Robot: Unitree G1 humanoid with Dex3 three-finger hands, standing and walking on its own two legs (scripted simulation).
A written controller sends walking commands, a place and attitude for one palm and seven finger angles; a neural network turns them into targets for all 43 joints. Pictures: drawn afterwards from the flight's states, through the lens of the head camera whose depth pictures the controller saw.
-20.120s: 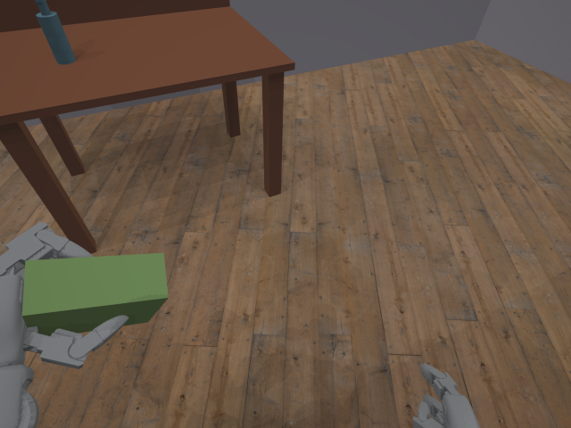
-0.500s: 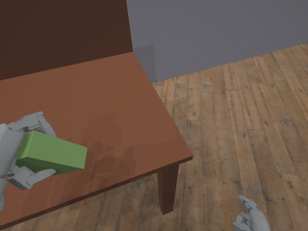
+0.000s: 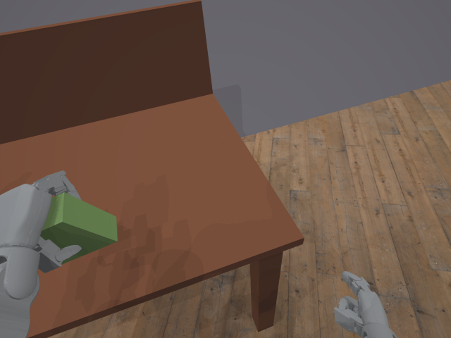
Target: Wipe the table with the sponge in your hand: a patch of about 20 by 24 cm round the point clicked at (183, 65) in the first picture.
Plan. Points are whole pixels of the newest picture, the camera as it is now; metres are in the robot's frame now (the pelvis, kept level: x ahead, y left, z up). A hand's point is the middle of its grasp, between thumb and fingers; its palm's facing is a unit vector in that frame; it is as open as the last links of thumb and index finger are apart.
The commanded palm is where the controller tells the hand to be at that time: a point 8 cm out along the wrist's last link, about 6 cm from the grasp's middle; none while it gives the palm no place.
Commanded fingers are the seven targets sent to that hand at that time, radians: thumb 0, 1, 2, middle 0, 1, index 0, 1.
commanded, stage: turn the palm down, sponge in hand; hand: left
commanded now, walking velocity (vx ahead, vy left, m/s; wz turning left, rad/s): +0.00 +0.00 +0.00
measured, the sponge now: (72, 234) +0.23 +0.29 +0.11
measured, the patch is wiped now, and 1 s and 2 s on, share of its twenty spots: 0.00 0.00 0.00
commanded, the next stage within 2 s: move the sponge above the wiping area in 0.88 s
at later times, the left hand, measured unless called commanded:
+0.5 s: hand (28, 229) +0.22 +0.35 +0.13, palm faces +0.15 -0.09 -0.99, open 9.3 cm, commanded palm +0.19 +0.31 +0.18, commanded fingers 0.00 0.10 1.30 -1.20 -1.60 -1.20 -1.60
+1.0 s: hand (65, 245) +0.22 +0.30 +0.10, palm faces -0.05 -0.16 -0.99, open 9.3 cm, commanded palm +0.19 +0.30 +0.18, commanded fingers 0.00 0.10 1.30 -1.20 -1.60 -1.20 -1.60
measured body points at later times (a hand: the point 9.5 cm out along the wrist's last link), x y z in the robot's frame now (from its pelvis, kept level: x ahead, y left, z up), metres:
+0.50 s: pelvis +0.00 +0.03 +0.01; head -0.01 -0.02 +0.46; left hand +0.21 +0.35 +0.19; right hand +0.25 -0.16 -0.07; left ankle +0.02 +0.11 -0.73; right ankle -0.01 -0.08 -0.73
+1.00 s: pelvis +0.00 +0.02 +0.02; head +0.00 -0.03 +0.46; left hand +0.22 +0.30 +0.15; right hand +0.27 -0.17 -0.07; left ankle +0.02 +0.11 -0.73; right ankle -0.01 -0.08 -0.73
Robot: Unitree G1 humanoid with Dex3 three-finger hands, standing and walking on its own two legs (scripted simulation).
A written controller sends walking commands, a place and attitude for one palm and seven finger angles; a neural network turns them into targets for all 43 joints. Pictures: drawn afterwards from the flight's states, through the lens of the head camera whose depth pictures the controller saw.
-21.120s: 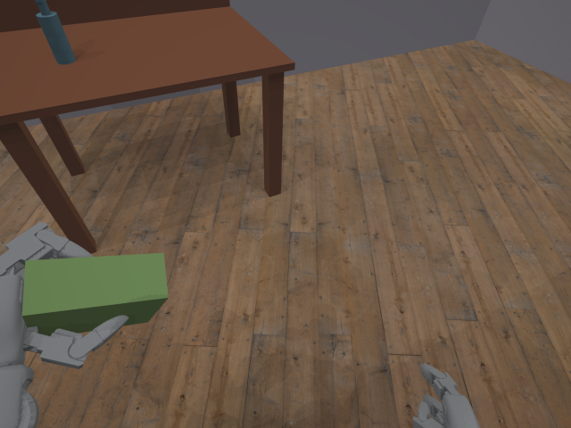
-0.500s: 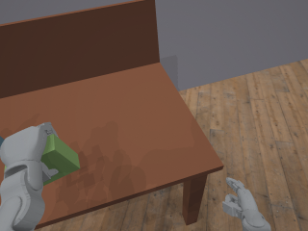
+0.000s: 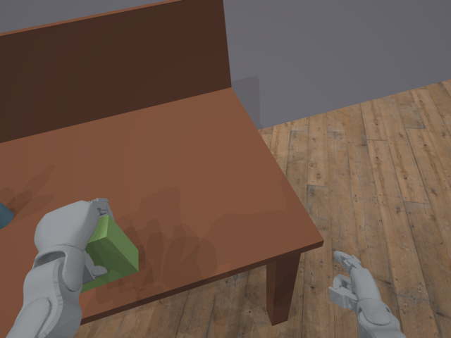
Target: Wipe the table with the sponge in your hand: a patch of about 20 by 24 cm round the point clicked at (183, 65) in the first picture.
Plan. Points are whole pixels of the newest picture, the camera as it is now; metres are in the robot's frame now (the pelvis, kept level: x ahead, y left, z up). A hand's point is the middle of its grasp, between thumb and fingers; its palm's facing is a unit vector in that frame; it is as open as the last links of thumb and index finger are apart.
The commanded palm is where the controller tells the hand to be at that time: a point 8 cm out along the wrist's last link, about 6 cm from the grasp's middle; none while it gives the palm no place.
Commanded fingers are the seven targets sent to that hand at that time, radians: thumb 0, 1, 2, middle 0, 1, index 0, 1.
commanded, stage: move the sponge above the wiping area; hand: left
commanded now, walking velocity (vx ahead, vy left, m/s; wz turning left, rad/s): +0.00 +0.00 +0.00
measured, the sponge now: (98, 260) +0.21 +0.28 +0.04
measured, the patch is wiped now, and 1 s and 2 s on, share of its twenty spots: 0.00 0.00 0.00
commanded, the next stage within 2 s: none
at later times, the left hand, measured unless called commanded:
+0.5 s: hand (101, 250) +0.22 +0.26 +0.07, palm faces -0.08 -0.12 -0.99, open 9.3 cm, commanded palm +0.20 +0.28 +0.15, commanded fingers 0.00 0.10 1.30 -1.20 -1.60 -1.20 -1.60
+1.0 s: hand (103, 239) +0.23 +0.26 +0.07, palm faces +0.06 -0.06 -1.00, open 9.3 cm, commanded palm +0.20 +0.27 +0.13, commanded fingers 0.00 0.10 1.30 -1.20 -1.60 -1.20 -1.60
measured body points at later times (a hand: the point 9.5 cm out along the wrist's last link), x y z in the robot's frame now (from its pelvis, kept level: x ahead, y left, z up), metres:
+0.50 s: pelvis +0.00 -0.01 +0.00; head +0.00 -0.05 +0.45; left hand +0.22 +0.26 +0.12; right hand +0.24 -0.23 -0.09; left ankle +0.02 +0.09 -0.74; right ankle -0.02 -0.09 -0.74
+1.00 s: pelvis +0.00 +0.00 +0.00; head +0.00 -0.04 +0.45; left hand +0.23 +0.26 +0.13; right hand +0.25 -0.20 -0.09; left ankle +0.02 +0.09 -0.74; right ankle -0.02 -0.09 -0.74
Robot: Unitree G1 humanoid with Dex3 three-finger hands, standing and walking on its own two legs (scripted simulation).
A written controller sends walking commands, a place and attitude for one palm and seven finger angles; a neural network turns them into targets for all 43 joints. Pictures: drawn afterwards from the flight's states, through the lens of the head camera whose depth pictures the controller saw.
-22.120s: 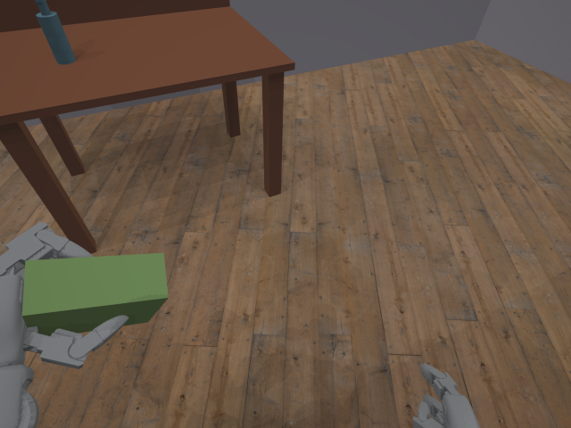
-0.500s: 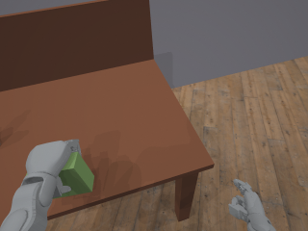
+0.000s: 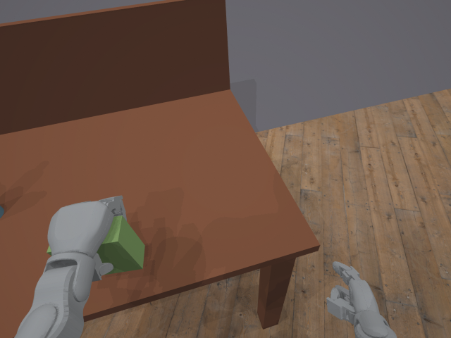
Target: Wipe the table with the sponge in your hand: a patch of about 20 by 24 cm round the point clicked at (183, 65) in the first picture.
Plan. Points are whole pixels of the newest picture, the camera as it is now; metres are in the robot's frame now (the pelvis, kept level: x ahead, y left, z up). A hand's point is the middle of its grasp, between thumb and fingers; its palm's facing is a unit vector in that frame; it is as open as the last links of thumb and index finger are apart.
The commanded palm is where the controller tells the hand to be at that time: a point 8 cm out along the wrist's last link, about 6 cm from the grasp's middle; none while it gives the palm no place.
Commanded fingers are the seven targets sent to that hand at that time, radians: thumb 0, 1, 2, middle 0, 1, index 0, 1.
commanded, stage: move the sponge above the wiping area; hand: left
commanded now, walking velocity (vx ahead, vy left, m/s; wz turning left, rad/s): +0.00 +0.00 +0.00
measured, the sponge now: (106, 252) +0.22 +0.28 +0.03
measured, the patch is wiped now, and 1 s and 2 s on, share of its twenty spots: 0.00 0.00 0.00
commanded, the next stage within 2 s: none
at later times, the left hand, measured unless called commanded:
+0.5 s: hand (88, 241) +0.22 +0.29 +0.07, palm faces +0.08 -0.05 -1.00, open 9.3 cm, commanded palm +0.18 +0.27 +0.12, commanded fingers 0.00 0.10 1.30 -1.20 -1.60 -1.20 -1.60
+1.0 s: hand (79, 252) +0.20 +0.30 +0.06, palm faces +0.03 -0.09 -1.00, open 9.3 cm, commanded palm +0.17 +0.28 +0.11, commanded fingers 0.00 0.10 1.30 -1.20 -1.60 -1.20 -1.60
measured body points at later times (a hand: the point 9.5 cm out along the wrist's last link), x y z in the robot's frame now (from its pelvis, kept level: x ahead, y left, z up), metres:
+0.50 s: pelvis +0.00 -0.01 +0.00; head -0.01 -0.05 +0.45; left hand +0.21 +0.29 +0.13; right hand +0.25 -0.20 -0.09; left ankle +0.01 +0.10 -0.74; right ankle -0.02 -0.09 -0.74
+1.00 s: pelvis -0.01 -0.01 +0.00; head -0.02 -0.05 +0.45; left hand +0.20 +0.30 +0.11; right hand +0.23 -0.22 -0.09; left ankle +0.01 +0.10 -0.74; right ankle -0.02 -0.09 -0.74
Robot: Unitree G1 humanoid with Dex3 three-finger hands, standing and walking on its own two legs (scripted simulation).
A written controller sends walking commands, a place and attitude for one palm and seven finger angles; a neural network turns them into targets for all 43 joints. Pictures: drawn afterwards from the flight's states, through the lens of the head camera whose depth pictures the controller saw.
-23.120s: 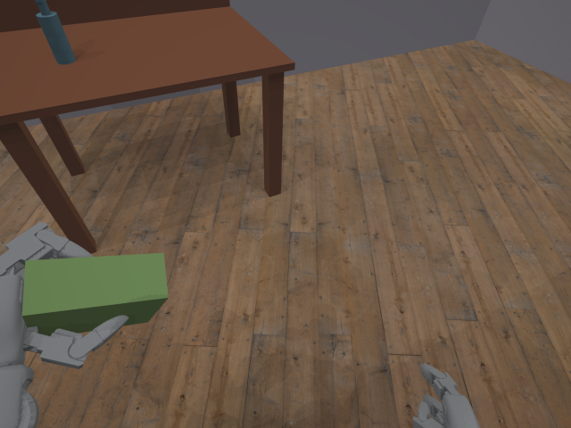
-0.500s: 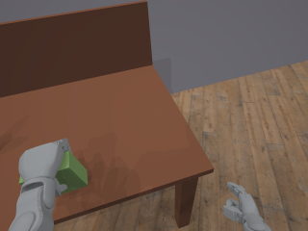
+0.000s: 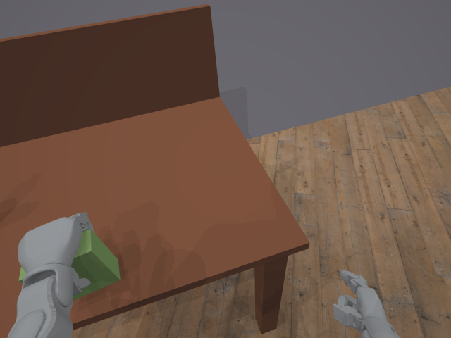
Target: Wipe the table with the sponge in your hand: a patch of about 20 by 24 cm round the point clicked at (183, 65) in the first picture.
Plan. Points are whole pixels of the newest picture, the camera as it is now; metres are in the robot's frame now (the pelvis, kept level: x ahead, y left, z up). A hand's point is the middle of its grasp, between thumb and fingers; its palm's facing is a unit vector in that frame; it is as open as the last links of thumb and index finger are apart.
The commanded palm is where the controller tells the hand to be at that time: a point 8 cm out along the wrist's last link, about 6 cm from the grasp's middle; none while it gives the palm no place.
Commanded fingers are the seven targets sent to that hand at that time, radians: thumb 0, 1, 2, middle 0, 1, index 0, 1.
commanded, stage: move the sponge above the wiping area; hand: left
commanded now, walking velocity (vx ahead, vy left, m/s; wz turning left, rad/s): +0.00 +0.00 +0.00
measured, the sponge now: (80, 273) +0.20 +0.32 +0.01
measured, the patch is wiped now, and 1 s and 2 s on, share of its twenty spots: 0.00 0.00 0.00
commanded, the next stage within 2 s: none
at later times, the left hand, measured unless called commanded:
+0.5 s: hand (80, 270) +0.20 +0.30 +0.04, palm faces -0.08 -0.18 -0.98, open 9.3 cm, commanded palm +0.18 +0.29 +0.11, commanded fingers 0.00 0.10 1.30 -1.20 -1.60 -1.20 -1.60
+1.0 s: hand (97, 278) +0.19 +0.27 +0.02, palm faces -0.15 -0.21 -0.97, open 9.3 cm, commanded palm +0.18 +0.28 +0.12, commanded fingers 0.00 0.10 1.30 -1.20 -1.60 -1.20 -1.60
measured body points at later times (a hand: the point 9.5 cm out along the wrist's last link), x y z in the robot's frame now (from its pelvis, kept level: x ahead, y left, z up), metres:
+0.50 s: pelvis +0.01 +0.01 +0.00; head +0.00 -0.03 +0.45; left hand +0.20 +0.31 +0.09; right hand +0.26 -0.20 -0.08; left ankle +0.02 +0.11 -0.74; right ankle -0.01 -0.08 -0.74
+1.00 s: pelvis +0.01 +0.01 +0.00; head +0.00 -0.03 +0.45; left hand +0.20 +0.28 +0.08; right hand +0.25 -0.20 -0.08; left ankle +0.02 +0.11 -0.74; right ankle -0.01 -0.08 -0.74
